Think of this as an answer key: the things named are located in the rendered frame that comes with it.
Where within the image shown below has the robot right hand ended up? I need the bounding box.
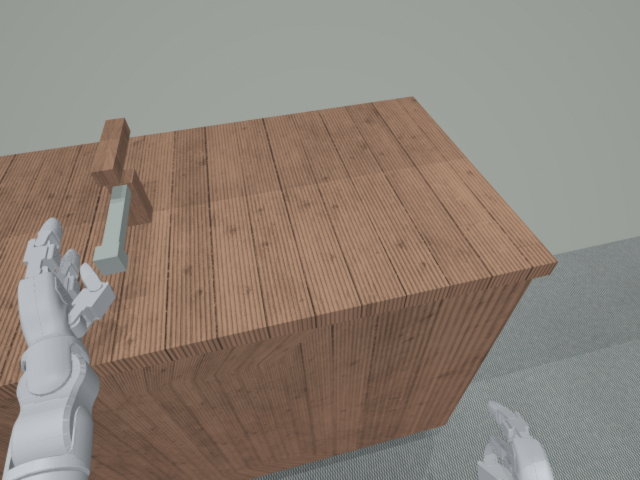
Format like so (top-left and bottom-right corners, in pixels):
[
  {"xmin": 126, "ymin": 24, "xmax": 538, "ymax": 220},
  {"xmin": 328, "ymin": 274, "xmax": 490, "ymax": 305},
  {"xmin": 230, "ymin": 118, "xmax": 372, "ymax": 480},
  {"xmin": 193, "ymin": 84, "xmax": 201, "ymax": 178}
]
[{"xmin": 477, "ymin": 400, "xmax": 554, "ymax": 480}]

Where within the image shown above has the tap lever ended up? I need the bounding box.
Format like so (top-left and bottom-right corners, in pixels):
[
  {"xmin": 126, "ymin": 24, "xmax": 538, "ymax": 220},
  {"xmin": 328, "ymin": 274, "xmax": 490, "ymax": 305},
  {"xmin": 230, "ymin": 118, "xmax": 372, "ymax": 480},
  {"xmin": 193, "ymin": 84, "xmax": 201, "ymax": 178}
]
[{"xmin": 93, "ymin": 184, "xmax": 131, "ymax": 276}]

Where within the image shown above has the robot left hand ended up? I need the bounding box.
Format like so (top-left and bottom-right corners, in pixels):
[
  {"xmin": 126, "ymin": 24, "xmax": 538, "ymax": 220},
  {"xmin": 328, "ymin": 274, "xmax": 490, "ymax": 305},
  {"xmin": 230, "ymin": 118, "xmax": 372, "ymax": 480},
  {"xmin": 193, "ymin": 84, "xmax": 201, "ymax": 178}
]
[{"xmin": 18, "ymin": 217, "xmax": 116, "ymax": 348}]

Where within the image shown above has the counter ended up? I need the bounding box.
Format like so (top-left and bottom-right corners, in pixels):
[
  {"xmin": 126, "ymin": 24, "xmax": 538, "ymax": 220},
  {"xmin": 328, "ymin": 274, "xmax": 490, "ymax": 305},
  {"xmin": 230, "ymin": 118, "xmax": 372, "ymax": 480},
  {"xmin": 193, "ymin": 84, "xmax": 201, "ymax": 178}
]
[{"xmin": 0, "ymin": 96, "xmax": 558, "ymax": 480}]

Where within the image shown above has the left robot forearm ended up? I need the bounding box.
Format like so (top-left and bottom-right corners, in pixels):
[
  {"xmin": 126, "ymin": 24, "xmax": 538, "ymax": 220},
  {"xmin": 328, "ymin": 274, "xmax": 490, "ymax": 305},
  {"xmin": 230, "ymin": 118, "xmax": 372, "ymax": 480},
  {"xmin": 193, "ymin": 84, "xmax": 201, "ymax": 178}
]
[{"xmin": 2, "ymin": 335, "xmax": 100, "ymax": 480}]

